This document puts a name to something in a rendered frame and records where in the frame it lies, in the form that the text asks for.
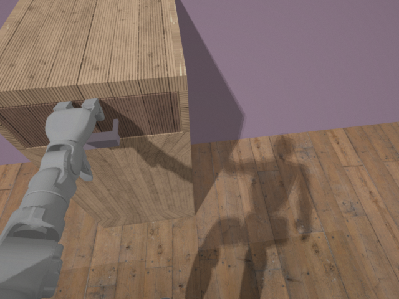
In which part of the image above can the left robot hand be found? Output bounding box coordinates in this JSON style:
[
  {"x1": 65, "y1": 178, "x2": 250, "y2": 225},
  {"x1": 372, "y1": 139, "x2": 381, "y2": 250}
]
[{"x1": 45, "y1": 98, "x2": 105, "y2": 181}]

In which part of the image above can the handle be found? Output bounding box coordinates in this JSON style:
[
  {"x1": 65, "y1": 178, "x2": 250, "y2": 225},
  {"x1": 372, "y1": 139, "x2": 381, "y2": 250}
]
[{"x1": 83, "y1": 119, "x2": 120, "y2": 150}]

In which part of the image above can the left robot forearm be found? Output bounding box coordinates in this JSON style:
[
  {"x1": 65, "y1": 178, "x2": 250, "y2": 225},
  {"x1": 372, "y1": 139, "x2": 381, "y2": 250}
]
[{"x1": 0, "y1": 140, "x2": 84, "y2": 245}]

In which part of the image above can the drawer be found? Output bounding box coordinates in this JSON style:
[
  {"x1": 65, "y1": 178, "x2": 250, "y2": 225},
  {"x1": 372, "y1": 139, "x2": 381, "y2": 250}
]
[{"x1": 0, "y1": 91, "x2": 181, "y2": 148}]

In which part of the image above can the cabinet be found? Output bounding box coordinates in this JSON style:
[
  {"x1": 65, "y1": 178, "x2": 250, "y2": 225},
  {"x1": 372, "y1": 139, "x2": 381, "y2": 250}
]
[{"x1": 0, "y1": 0, "x2": 195, "y2": 228}]

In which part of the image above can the robot left upper arm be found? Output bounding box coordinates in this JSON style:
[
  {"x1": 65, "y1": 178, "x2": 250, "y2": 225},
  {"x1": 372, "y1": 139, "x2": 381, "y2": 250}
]
[{"x1": 0, "y1": 236, "x2": 64, "y2": 299}]

